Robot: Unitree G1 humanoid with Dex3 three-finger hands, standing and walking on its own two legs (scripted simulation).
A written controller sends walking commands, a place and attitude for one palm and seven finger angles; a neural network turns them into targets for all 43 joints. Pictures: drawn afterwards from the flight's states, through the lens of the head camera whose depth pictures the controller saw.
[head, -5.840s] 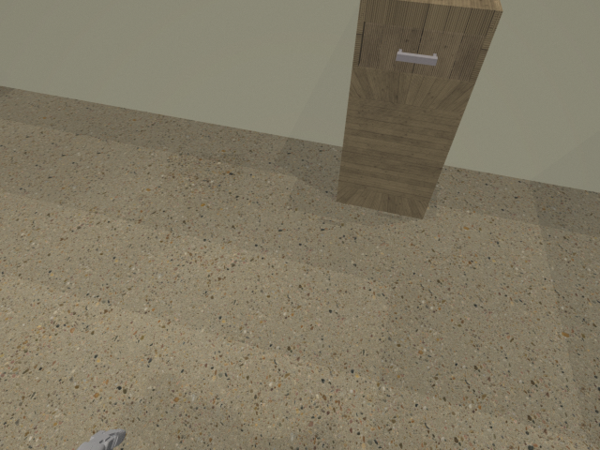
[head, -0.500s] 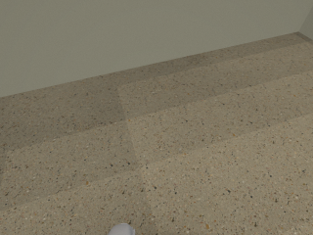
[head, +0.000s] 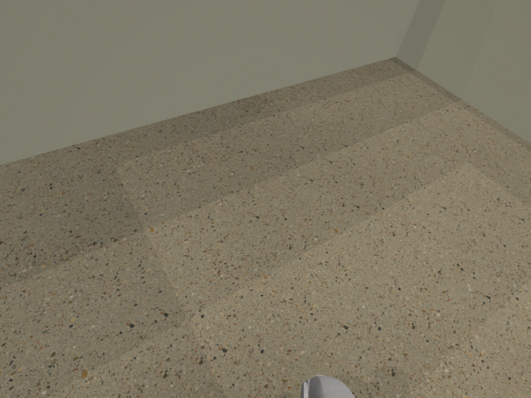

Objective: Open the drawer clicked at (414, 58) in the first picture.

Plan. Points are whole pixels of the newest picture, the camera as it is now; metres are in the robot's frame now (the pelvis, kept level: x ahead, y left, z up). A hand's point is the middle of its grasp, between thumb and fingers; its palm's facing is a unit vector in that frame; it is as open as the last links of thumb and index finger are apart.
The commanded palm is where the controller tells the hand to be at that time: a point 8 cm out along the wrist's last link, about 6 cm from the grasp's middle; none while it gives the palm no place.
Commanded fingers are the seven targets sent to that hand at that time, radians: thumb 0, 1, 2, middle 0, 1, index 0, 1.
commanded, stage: walk to a spot facing it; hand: left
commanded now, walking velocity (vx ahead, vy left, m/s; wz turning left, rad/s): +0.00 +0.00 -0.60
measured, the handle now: out of the picture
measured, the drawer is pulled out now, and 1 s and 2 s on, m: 0.00 0.00 0.00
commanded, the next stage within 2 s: turn to face it in 0.12 s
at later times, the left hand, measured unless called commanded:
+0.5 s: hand (219, 339) +0.24 +0.09 -0.16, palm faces -0.17 -0.97 -0.19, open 7.3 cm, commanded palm none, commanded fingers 0.00 0.90 0.90 -0.20 -0.30 -0.20 -0.30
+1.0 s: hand out of the picture +0.11 +0.23 -0.18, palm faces +0.23 -0.94 -0.25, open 7.3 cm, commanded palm none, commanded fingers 0.00 0.90 0.90 -0.20 -0.30 -0.20 -0.30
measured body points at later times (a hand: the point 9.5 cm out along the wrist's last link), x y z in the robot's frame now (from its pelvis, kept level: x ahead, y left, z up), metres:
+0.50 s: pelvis +0.08 -0.04 -0.01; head +0.09 -0.06 +0.43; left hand +0.25 +0.14 -0.14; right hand +0.02 -0.26 -0.18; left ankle +0.06 +0.11 -0.68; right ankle +0.08 -0.13 -0.75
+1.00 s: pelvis +0.07 -0.01 +0.00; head +0.10 +0.02 +0.44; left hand +0.09 +0.28 -0.16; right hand +0.18 -0.25 -0.14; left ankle +0.10 +0.08 -0.75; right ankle +0.08 -0.19 -0.66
